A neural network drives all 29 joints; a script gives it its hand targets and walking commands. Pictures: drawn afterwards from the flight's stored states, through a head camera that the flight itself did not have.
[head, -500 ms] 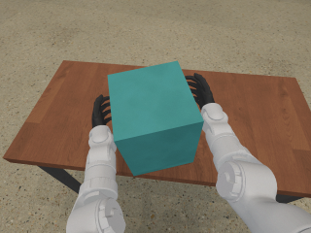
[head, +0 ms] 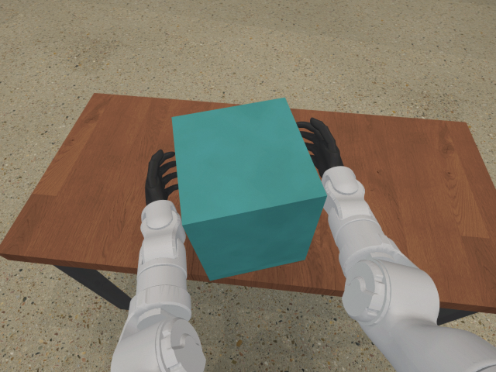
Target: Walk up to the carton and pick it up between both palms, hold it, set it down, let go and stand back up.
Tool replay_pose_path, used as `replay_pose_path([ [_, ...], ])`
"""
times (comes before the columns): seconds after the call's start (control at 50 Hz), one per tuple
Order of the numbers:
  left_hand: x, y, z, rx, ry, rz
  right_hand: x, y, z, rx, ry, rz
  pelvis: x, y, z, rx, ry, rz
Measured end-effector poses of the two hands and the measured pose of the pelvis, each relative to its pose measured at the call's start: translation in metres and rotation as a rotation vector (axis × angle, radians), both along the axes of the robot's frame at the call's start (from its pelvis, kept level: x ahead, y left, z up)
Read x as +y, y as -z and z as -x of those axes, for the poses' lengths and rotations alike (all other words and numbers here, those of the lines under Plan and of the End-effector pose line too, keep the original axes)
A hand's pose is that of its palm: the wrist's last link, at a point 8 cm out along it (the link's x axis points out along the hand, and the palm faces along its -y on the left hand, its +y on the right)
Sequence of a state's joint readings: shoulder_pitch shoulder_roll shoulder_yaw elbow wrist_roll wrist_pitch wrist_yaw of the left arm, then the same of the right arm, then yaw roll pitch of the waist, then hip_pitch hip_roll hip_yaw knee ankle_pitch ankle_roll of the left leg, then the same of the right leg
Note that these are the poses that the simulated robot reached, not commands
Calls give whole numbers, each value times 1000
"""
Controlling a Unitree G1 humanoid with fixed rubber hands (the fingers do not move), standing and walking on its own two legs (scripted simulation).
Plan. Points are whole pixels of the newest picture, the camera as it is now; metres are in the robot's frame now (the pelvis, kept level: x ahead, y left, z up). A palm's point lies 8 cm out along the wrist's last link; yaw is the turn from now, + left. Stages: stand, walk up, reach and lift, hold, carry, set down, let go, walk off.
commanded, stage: set down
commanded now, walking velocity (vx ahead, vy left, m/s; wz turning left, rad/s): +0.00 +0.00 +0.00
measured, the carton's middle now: (244, 195) +0.41 +0.07 +0.00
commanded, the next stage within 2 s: none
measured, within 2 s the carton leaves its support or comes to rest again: neither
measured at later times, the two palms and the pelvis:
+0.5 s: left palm (161, 199) +0.35 +0.20 +0.04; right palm (329, 164) +0.44 -0.08 +0.07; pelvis +0.00 +0.00 +0.00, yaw +0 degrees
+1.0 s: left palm (163, 196) +0.36 +0.20 +0.04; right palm (330, 168) +0.45 -0.08 +0.05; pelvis -0.01 +0.00 -0.01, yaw -2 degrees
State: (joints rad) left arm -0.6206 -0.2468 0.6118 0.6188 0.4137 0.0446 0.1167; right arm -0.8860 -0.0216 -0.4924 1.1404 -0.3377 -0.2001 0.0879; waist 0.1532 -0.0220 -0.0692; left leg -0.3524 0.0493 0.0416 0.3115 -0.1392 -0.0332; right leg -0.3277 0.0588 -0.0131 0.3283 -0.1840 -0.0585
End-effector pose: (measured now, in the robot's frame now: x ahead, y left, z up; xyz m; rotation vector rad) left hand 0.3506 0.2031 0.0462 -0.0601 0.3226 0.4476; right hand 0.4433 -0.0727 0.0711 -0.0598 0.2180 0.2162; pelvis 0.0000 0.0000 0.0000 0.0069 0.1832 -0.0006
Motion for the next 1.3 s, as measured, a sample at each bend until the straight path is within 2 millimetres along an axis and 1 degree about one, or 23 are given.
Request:
replay_pose_path([
  [0.78, -2, 3, -2, -36, -1, -9, -3, 2, 0, -5, -6, 14, -3, 1, 0, 12, 6, -3],
  [0.94, -3, 7, -8, -33, 16, -20, -9, 10, -1, 36, 4, 21, -2, 3, 3, 41, 25, 3],
  [1.0, 0, 10, -12, -24, 21, -13, -8, 17, -5, 88, -13, 44, -1, 6, 5, 77, 32, 9],
  [1.06, 3, 12, -15, -9, 27, -17, -6, 19, -12, 118, -12, 57, 0, 10, 9, 117, 31, 16],
  [1.18, 17, 14, -15, 11, 23, -36, -3, 8, -31, 89, -1, 45, 2, 16, 15, 167, 17, 27],
  [1.24, 26, 15, -13, 12, 18, -41, -7, 3, -39, 78, 5, 41, 3, 17, 17, 181, 9, 30],
  [1.3, 34, 15, -11, 2, 12, -44, -16, 0, -44, 70, 12, 39, 3, 17, 18, 194, 0, 33],
])
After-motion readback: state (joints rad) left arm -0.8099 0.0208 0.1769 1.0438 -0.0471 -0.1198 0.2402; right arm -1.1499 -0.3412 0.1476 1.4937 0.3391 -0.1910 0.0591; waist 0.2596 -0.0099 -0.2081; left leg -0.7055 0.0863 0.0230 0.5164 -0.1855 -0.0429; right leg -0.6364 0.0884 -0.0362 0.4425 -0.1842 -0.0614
